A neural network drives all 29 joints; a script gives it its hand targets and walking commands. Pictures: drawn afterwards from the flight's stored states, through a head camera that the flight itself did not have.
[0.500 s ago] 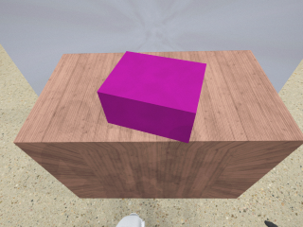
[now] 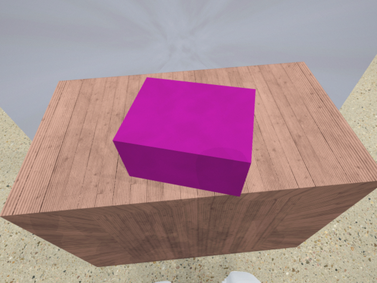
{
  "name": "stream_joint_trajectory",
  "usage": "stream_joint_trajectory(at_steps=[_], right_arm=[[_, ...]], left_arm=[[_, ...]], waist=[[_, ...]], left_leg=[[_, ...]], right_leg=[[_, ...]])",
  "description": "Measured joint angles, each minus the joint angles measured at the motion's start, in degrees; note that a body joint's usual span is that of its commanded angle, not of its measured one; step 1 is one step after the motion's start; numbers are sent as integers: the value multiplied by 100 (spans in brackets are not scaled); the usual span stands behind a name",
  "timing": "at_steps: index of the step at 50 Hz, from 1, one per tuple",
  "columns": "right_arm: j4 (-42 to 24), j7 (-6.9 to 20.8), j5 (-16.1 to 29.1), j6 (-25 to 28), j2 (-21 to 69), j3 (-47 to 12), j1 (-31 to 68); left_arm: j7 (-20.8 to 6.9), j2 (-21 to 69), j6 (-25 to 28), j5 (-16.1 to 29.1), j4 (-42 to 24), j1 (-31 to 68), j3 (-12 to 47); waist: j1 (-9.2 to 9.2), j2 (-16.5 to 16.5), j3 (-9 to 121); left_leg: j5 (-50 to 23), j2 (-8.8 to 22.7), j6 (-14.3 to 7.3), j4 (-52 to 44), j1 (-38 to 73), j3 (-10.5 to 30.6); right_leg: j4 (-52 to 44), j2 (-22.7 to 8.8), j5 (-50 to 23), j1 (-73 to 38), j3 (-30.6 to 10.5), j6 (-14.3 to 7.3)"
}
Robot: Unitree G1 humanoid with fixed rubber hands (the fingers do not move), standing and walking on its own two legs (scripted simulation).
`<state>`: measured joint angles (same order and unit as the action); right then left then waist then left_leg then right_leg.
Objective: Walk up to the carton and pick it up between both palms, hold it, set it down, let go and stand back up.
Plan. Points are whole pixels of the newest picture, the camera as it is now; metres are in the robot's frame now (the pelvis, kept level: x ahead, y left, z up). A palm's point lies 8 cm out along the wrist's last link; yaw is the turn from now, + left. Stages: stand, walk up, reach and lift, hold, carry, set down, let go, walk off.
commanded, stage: walk up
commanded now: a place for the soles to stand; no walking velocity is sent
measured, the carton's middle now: (190, 133) +0.46 +0.02 +0.01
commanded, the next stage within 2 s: reach and lift in 1.44 s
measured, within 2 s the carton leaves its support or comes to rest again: neither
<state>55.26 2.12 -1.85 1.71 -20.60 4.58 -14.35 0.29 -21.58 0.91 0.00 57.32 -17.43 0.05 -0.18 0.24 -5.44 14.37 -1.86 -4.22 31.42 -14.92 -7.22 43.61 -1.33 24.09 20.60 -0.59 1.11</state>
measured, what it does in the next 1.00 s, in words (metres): steps on the spot: right foot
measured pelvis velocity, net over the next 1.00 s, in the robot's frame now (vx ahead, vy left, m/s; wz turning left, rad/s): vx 0.00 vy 0.00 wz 0.00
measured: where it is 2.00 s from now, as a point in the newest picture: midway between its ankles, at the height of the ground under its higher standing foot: outside the picture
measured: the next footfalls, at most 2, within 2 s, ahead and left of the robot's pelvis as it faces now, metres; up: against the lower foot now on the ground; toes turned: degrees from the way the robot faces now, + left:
right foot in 0.04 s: +0.09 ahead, -0.12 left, +0.00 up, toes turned +0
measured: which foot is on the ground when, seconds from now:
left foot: down 0.00-1.00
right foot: up 0.00-0.02, down 0.04-1.00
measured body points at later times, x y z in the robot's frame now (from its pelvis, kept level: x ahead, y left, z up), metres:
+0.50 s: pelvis +0.00 +0.00 +0.00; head +0.02 -0.01 +0.45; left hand +0.10 +0.30 -0.12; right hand +0.08 -0.31 -0.13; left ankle +0.01 +0.11 -0.73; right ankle +0.05 -0.12 -0.73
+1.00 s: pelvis +0.00 +0.00 +0.00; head +0.02 -0.01 +0.45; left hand +0.10 +0.30 -0.12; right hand +0.09 -0.31 -0.13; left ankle +0.01 +0.11 -0.73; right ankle +0.05 -0.12 -0.73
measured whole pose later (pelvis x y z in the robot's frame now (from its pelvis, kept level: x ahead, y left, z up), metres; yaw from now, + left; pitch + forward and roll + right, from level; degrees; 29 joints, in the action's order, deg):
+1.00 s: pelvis +0.00 +0.00 +0.00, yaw +0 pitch -1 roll +1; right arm 55.3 2.0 -1.5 -0.1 -20.6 4.4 -10.3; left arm 0.1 -20.7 1.3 0.0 57.4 -7.4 0.1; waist -0.1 0.1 -3.4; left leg 16.2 -1.6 -0.6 32.0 -14.7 0.0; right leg 33.8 -0.9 13.9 18.8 0.3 -1.3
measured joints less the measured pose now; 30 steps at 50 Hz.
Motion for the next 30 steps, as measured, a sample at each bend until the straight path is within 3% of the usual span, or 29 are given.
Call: stream_joint_trajectory(at_steps=[1, 4, 7, 12, 18, 30], right_arm=[[1, -3, 0, -18, 1, 0, 35], [3, -9, 27, -111, 0, -11, 111], [1, -10, 38, -187, 0, -21, 245], [1, -10, 38, -190, 0, -21, 429], [1, -10, 38, -190, -1, -21, 432], [1, -10, 38, -190, -1, -21, 384]], left_arm=[[12, -1, 6, 0, -2, 40, 0], [46, 32, 70, 0, -2, 207, 1], [49, 88, 115, 0, 1, 348, 0], [49, 89, 115, 0, 0, 645, 0], [47, 89, 108, 0, 2, 865, 0], [1, 89, 54, 0, 3, 999, 0]], waist=[[-2, 2, 2], [2, -57, 10], [1, -105, 78], [3, -106, 91], [3, -90, 151], [3, -13, 203]], left_leg=[[9, -1, 21, 12, -22, -36], [47, 28, 121, 92, -60, -11], [243, 33, 215, 92, -47, 215], [284, 34, 224, 66, 87, 718], [154, 31, 420, 61, 81, 725], [178, 31, 367, 61, 25, 717]], right_leg=[[-304, -1, -37, -56, -2, 0], [-810, 25, -1097, -167, 44, -117], [-829, 51, -985, -170, 69, -254], [-834, 51, -958, -169, 94, -279], [-854, 39, -967, -177, 88, -279], [-983, 39, -1021, -180, 86, -274]])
